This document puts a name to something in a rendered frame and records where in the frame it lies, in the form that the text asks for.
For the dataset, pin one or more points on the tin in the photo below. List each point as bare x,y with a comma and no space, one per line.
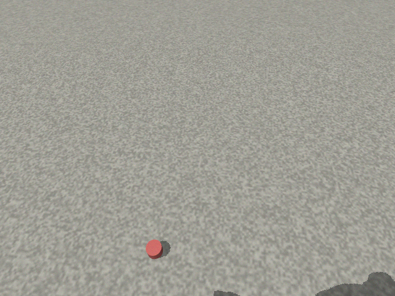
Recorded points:
154,249

